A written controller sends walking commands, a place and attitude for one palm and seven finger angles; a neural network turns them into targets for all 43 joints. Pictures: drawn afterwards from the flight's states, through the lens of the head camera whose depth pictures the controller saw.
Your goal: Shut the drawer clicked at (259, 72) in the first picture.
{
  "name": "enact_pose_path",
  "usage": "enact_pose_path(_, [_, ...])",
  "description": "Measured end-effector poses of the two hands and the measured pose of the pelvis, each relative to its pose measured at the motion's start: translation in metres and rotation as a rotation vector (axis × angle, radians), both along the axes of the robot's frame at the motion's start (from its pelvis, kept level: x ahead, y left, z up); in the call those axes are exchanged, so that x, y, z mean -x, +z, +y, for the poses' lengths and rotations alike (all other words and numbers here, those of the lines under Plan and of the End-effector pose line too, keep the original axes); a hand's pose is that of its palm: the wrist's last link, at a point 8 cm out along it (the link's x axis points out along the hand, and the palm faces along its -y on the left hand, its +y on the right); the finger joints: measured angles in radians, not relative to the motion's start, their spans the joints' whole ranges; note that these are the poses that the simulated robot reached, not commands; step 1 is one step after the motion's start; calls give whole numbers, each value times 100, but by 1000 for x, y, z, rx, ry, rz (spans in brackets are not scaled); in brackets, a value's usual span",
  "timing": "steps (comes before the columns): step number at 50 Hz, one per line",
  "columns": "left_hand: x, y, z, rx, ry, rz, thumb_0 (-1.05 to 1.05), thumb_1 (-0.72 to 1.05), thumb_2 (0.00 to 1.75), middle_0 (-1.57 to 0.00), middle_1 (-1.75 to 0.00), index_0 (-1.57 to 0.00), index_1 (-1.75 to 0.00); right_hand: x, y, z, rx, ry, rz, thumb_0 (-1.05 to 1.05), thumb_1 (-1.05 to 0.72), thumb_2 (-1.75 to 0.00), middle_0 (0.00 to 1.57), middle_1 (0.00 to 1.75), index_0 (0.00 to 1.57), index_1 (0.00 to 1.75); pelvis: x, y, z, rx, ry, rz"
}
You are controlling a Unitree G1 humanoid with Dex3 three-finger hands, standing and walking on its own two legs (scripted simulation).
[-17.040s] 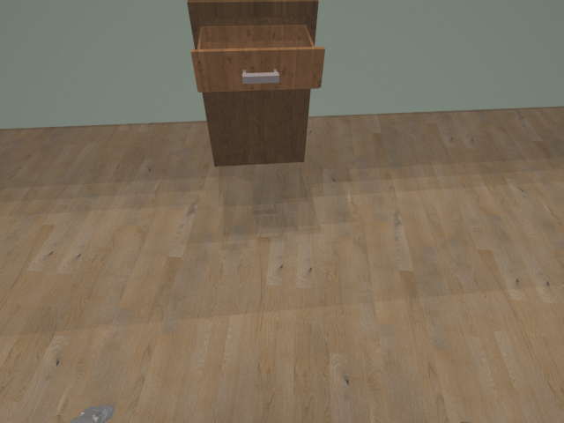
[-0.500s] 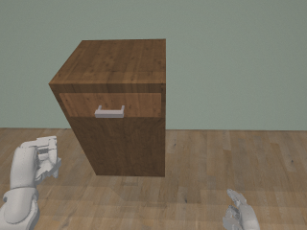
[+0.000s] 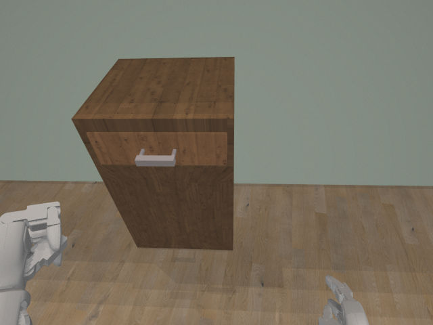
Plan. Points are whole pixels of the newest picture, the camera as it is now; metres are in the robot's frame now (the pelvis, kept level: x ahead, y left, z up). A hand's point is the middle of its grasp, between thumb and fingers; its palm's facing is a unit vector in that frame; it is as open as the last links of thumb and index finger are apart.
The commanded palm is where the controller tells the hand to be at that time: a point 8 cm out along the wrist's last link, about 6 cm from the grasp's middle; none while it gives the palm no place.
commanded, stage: step back with the hand held close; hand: left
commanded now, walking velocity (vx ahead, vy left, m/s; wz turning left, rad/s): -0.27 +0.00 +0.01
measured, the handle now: (157, 156) +0.62 +0.29 -0.09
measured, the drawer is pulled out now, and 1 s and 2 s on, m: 0.00 0.00 0.00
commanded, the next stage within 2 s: stop stepping back and stand still in 1.10 s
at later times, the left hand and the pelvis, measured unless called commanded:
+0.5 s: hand (18, 270) +0.13 +0.27 +0.16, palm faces +0.36 -0.78 -0.51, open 3.3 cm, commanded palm +0.07 +0.31 +0.17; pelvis -0.06 +0.03 +0.00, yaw -1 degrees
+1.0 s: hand out of the picture +0.05 +0.27 +0.16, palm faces +0.40 -0.74 -0.54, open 3.3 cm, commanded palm -0.03 +0.31 +0.17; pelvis -0.14 +0.02 -0.02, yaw +4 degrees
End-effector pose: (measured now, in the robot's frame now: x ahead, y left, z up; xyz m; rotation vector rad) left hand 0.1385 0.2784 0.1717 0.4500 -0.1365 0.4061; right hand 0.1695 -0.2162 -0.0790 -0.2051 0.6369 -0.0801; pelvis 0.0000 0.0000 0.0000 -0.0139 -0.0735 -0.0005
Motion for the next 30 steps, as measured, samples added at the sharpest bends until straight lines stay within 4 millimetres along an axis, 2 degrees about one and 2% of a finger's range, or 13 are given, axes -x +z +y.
enact_pose_path(5, [-7,9,10,-67,-35,-21,2,89,90,-140,-160,-141,-160,8,2,-7,16,-44,40,1,-90,-90,20,30,21,30,6,1,7,7,-11,40])
enact_pose_path(9, [-11,3,16,-83,-73,28,2,89,90,-140,-160,-141,-160,18,3,-10,30,-90,78,1,-90,-90,20,30,21,30,13,2,17,1,-22,67])
enact_pose_path(13, [-6,-2,20,-95,-110,73,2,89,90,-140,-160,-141,-160,31,2,-9,41,-123,110,1,-90,-90,20,30,21,30,22,2,25,-6,-26,84])
enact_pose_path(23, [36,12,30,-156,-98,-7,2,89,89,-140,-159,-141,-160,54,2,13,23,-97,85,1,-90,-90,20,30,21,30,51,-3,30,-14,-13,73])
enact_pose_path(30, [70,5,25,-128,-53,-42,2,89,90,-140,-160,-141,-160,71,-1,17,3,-63,35,1,-90,-90,20,30,21,30,78,-9,25,-3,-5,58])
